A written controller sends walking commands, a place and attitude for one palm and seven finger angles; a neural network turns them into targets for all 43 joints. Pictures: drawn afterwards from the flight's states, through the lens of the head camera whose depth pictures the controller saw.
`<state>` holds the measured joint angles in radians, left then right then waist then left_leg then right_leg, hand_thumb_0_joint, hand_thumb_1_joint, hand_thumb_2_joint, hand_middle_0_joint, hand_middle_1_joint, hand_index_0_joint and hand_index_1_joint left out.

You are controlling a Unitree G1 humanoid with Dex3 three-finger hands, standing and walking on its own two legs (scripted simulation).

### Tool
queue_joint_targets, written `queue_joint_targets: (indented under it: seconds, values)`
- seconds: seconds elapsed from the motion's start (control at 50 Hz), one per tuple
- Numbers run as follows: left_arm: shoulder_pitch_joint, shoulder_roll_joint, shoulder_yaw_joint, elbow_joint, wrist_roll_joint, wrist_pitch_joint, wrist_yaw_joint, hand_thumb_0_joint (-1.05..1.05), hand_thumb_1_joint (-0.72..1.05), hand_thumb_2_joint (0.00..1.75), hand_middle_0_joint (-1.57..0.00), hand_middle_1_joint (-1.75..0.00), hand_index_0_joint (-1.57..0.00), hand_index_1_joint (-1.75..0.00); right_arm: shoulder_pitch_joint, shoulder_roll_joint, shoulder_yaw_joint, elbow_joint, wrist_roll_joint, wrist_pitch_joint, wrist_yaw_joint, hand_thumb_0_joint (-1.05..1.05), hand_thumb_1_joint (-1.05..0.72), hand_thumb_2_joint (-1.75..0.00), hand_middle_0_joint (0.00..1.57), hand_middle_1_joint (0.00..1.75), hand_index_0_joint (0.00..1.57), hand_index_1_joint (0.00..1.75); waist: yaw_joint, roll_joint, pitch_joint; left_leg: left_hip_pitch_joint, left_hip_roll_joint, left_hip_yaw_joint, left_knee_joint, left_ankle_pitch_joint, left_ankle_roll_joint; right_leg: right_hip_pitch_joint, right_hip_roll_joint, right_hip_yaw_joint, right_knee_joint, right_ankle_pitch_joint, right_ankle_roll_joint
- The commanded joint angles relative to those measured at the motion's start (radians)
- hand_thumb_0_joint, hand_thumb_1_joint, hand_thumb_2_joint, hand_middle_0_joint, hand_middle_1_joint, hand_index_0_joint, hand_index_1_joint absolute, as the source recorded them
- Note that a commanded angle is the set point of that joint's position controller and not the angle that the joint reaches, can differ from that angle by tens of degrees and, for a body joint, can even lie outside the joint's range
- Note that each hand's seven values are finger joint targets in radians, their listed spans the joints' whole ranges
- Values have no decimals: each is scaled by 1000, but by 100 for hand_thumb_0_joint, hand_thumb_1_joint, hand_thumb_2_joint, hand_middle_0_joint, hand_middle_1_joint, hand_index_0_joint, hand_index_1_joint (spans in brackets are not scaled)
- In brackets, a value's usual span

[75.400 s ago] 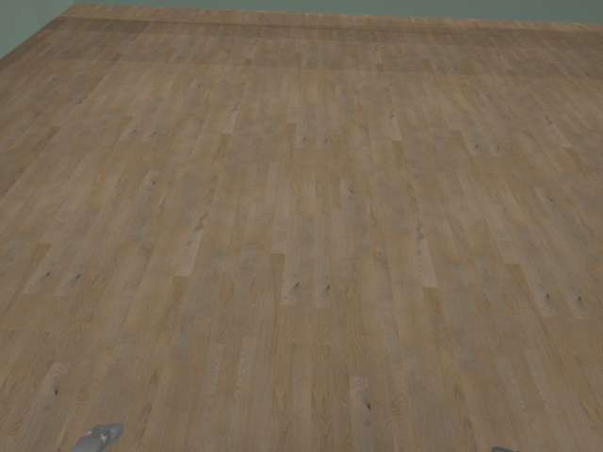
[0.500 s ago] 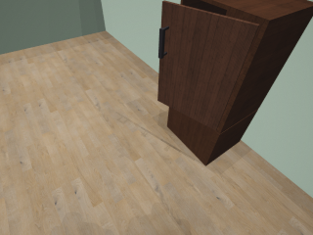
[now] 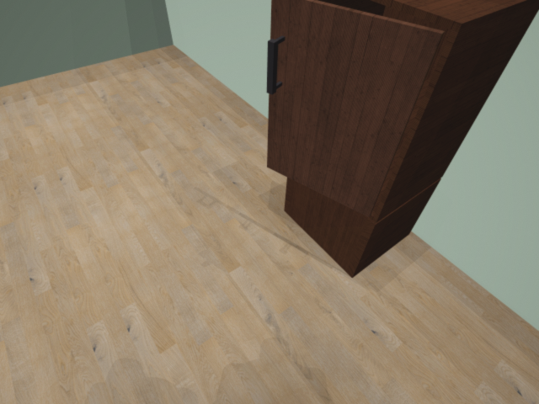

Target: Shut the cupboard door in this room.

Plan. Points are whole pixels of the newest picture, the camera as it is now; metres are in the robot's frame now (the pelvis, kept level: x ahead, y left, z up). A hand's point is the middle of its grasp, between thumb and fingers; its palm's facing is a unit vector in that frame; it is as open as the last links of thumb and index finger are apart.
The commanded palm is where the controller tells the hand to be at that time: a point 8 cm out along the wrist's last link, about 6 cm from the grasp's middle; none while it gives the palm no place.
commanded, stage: look to check the result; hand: left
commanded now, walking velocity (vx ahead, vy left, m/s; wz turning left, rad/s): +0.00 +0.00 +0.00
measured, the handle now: (276, 65) +0.95 +0.02 +0.06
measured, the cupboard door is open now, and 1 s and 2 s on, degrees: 18 18 18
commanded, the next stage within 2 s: walk to a spot facing it in 0.32 s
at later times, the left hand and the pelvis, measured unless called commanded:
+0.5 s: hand out of the picture +0.01 +0.17 -0.18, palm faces +0.01 -0.98 -0.20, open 7.4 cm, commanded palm none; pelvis +0.01 -0.01 +0.00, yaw +0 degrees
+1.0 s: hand out of the picture +0.03 +0.23 -0.19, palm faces +0.26 -0.94 -0.22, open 7.4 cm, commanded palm none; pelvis +0.00 +0.01 -0.01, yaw +14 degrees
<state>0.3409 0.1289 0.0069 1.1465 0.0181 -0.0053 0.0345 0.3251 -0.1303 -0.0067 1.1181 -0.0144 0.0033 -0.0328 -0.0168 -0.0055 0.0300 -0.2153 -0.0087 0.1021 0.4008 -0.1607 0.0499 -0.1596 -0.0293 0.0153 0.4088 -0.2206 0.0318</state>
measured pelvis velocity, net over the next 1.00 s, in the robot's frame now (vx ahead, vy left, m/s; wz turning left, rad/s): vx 0.00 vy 0.01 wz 0.25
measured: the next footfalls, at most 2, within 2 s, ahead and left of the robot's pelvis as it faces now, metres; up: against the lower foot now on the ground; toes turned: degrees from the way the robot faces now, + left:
right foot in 1.38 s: +0.08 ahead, -0.14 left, +0.00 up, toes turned +30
left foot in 1.86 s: -0.06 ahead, +0.09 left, +0.00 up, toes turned +53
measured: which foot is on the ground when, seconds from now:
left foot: down 0.00-1.00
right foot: down 0.00-0.86, up 0.88-1.00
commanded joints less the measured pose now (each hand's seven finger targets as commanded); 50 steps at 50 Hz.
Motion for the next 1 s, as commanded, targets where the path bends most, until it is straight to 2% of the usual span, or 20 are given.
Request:
queue_joint_targets:
  seconds: [0.0,0.12,0.26,0.42,0.46,0.58,0.64,0.68,0.7,0.74,0.76,0.78,0.8,0.82,0.84,0.86,0.88,0.9,0.94,0.98]
  values:
    - [79,93,14,-18,-1,-8,7,0,90,90,-20,-30,-20,-30,58,-105,-22,-23,3,-11,-2,0,-90,-90,20,30,20,30,4,2,62,32,114,-140,-118,-103,-14,-102,-49,58,-86,0,-57]
    - [63,106,15,-20,0,-7,6,0,90,90,-20,-30,-20,-30,49,-116,-24,-20,3,-10,-1,0,-90,-90,20,30,20,30,3,8,79,29,118,-141,-126,-122,-16,-104,-48,62,-92,-13,-59]
    - [42,124,18,-26,-1,-12,4,0,90,90,-20,-30,-20,-30,30,-134,-26,-22,2,-14,-1,0,-90,-90,20,30,20,30,3,-9,63,51,119,-132,-113,-72,-16,-89,-51,69,-100,14,-62]
    - [11,148,20,-31,-2,-13,3,0,90,90,-20,-30,-20,-30,4,-154,-27,-25,2,-16,0,0,-90,-90,20,30,20,30,2,-1,60,64,120,-133,-112,-39,-17,-74,-55,70,-106,31,-62]
    - [21,122,20,-35,-4,-6,6,0,90,90,-20,-30,-20,-30,12,-118,-20,-28,2,-11,3,0,-90,-90,20,30,20,30,5,-5,48,45,113,-134,-81,15,-20,-57,-66,49,-79,52,-52]
    - [-4,169,58,-91,0,11,8,0,90,90,-20,-30,-20,-30,-28,-159,-38,-78,2,11,10,0,-90,-90,20,30,20,30,15,21,41,-56,114,-183,-5,52,-9,-54,-85,-2,15,16,-53]
    - [-21,190,76,-124,2,16,8,0,90,90,-20,-30,-20,-30,-45,-159,-50,-110,-1,19,14,0,-90,-90,20,30,20,30,17,-26,29,-120,82,-187,69,26,-13,-43,-136,14,16,-10,-79]
    - [-30,217,87,-147,4,18,8,0,90,90,-20,-30,-20,-30,-53,-154,-56,-133,-1,26,21,0,-90,-90,20,30,20,30,20,-93,11,-156,41,-137,177,14,-31,-31,-201,45,-8,-6,-120]
    - [-43,227,94,-163,5,18,9,0,90,90,-20,-30,-20,-30,-55,-141,-61,-144,-4,29,23,0,-90,-90,20,30,20,30,16,-132,-2,-158,28,-104,261,-18,-43,-37,-253,66,-27,0,-147]
    - [-79,234,99,-193,9,16,12,0,90,90,-20,-30,-20,-30,-76,-135,-66,-166,-7,36,28,0,-90,-90,20,30,20,30,13,-192,3,-182,28,-72,406,-238,-62,-50,-328,68,-31,137,-198]
    - [-99,241,101,-207,13,17,14,0,90,90,-20,-30,-20,-30,-77,-137,-69,-178,-5,38,31,0,-90,-90,20,30,20,30,6,-189,9,-184,43,-73,407,-286,-65,-52,-343,45,-10,192,-200]
    - [-118,241,103,-217,16,19,15,0,90,90,-20,-30,-20,-30,-70,-143,-71,-186,-3,35,37,0,-90,-90,20,30,20,30,-4,-175,3,-160,63,-80,335,-259,-65,-52,-333,2,48,235,-178]
    - [-128,239,105,-229,13,21,12,0,90,90,-20,-30,-20,-30,-44,-157,-71,-183,-1,28,40,0,-90,-90,20,30,20,30,-20,-90,-3,-80,84,-110,198,-84,-55,-92,-292,-60,158,232,-125]
    - [-110,206,102,-242,5,27,8,0,90,90,-20,-30,-20,-30,16,-211,-76,-179,-8,17,38,0,-90,-90,20,30,20,30,-39,151,-32,10,185,-324,46,270,2,-188,-162,-158,374,66,-33]
    - [-114,160,89,-272,-4,32,7,0,90,90,-20,-30,-20,-30,69,-282,-93,-170,-17,14,24,0,-90,-90,20,30,20,30,-54,364,-48,125,355,-602,-49,597,108,-369,-19,-143,599,-414,32]
    - [-147,185,89,-270,7,45,14,0,90,90,-20,-30,-20,-30,98,-293,-95,-145,-18,23,13,0,-90,-90,20,30,20,30,-67,268,-75,107,352,-575,-83,391,105,-358,-24,-13,708,-402,4]
    - [-174,188,90,-272,8,51,13,0,90,90,-20,-30,-20,-30,66,-278,-92,-162,-15,22,8,0,-90,-90,20,30,20,30,-48,229,-37,66,320,-575,-110,248,72,-401,-50,18,730,-324,-3]
    - [-174,194,96,-273,10,47,6,0,90,90,-20,-30,-20,-30,26,-277,-91,-188,-17,22,4,0,-90,-90,20,30,20,30,-36,150,-20,28,300,-562,-118,132,49,-406,-47,23,752,-262,6]
    - [-165,196,100,-265,11,43,-6,0,90,90,-20,-30,-20,-30,-41,-269,-86,-213,-17,18,1,0,-90,-90,20,30,20,30,-9,97,-8,-1,241,-502,-137,2,35,-408,-45,34,760,-146,23]
    - [-149,205,100,-268,12,38,-13,0,90,90,-20,-30,-20,-30,-58,-272,-85,-225,-13,13,1,0,-90,-90,20,30,20,30,1,74,-49,30,210,-482,-140,-36,48,-408,-37,35,732,-104,31]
